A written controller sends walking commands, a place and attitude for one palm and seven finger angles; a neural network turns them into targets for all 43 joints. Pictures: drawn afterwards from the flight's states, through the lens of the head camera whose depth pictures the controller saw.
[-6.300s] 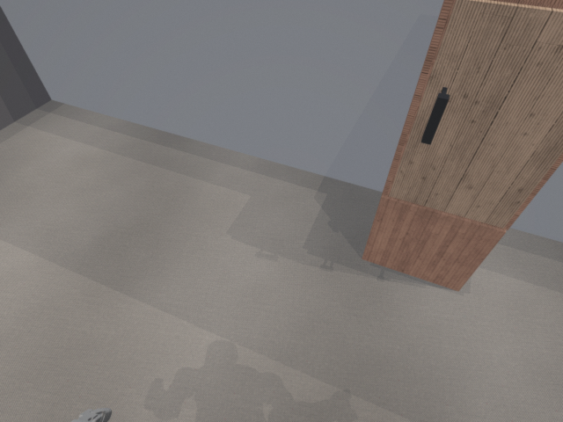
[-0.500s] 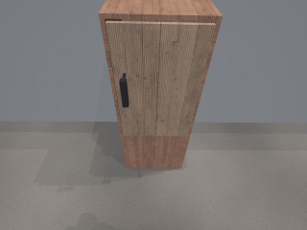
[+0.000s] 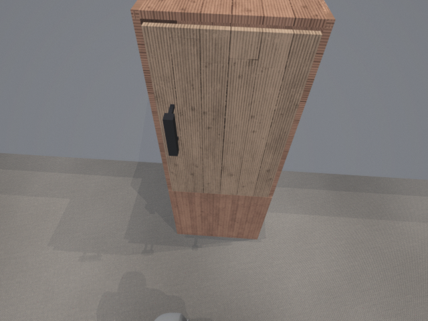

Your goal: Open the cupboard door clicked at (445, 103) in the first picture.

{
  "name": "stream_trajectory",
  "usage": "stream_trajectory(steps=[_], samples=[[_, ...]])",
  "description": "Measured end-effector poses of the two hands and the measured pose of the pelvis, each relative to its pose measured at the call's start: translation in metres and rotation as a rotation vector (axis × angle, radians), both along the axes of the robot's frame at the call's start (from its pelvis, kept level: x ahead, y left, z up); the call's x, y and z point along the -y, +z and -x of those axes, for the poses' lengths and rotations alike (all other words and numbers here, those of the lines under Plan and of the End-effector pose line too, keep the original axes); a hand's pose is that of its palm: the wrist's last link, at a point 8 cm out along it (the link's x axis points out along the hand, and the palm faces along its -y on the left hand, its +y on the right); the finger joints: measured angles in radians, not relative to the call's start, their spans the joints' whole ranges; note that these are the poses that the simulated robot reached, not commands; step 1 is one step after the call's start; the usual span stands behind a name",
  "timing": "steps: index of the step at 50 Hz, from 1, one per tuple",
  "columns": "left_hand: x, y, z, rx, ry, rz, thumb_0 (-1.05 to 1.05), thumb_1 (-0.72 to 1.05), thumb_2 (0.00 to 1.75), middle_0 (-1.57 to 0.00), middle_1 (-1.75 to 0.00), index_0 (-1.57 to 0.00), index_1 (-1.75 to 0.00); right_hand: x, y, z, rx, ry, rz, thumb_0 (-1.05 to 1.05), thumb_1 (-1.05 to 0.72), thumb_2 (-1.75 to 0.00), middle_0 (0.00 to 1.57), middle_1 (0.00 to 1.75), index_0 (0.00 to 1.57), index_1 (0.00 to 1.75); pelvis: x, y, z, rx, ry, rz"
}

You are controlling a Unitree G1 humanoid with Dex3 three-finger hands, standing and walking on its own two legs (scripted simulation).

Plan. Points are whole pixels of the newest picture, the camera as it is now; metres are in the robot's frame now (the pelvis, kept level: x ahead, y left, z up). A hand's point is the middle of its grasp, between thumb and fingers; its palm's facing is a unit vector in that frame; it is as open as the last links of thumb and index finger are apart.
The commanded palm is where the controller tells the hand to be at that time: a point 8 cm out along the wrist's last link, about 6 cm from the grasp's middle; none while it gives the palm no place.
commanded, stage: come to a stop and stand still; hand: left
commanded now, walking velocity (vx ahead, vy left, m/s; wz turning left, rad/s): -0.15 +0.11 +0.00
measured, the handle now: (172, 130) +0.56 +0.16 +0.00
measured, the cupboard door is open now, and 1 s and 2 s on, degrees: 0 0 0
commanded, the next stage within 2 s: look again from close up in 1.48 s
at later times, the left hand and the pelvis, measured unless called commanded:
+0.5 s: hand out of the picture +0.02 +0.18 -0.17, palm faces +0.03 -0.97 -0.22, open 7.4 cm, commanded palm none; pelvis +0.00 +0.00 +0.00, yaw -2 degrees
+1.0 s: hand out of the picture +0.00 +0.18 -0.18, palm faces +0.00 -0.98 -0.19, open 7.4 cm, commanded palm none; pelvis +0.02 +0.02 -0.01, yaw -1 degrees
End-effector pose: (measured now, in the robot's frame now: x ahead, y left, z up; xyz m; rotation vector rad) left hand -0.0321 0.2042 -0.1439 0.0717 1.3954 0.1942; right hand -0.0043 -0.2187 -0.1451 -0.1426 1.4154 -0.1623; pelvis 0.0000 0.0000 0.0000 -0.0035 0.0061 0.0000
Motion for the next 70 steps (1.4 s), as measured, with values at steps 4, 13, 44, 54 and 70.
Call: stream_trajectory(steps=[4,13,44,54,70], samples=[[0.007,-0.004,0.004,-0.075,-0.012,0.035,0.00,0.91,0.90,-0.20,-0.29,-0.19,-0.30,0.008,0.006,-0.047,0.098,0.005,0.030,0.03,-0.95,-0.90,0.20,0.30,0.20,0.30,-0.004,0.000,-0.013,0.011,-0.016,0.006],[-0.002,-0.010,-0.024,-0.072,-0.025,0.029,0.00,0.91,0.89,-0.20,-0.29,-0.20,-0.30,-0.010,0.009,-0.100,0.211,0.034,0.018,0.01,-0.92,-0.90,0.19,0.30,0.20,0.30,-0.009,-0.003,-0.021,0.004,-0.039,-0.007],[-0.009,-0.004,-0.013,-0.063,-0.105,0.010,0.00,0.91,0.89,-0.20,-0.29,-0.20,-0.30,-0.020,-0.001,0.025,-0.032,-0.056,-0.036,0.01,-0.92,-0.90,0.20,0.30,0.20,0.30,-0.011,-0.003,-0.007,0.009,-0.020,0.039],[-0.039,-0.005,-0.048,0.004,-0.087,-0.034,0.00,0.91,0.90,-0.20,-0.29,-0.20,-0.30,-0.038,-0.006,0.004,-0.022,-0.030,-0.036,0.03,-0.94,-0.90,0.20,0.30,0.20,0.30,-0.028,-0.006,-0.020,-0.004,-0.027,0.018],[-0.062,-0.003,-0.066,0.028,-0.117,-0.037,0.00,0.91,0.90,-0.20,-0.29,-0.20,-0.30,-0.023,0.014,-0.061,0.146,0.001,0.040,0.01,-0.92,-0.90,0.20,0.30,0.20,0.30,-0.039,0.001,-0.025,-0.007,-0.045,0.005]])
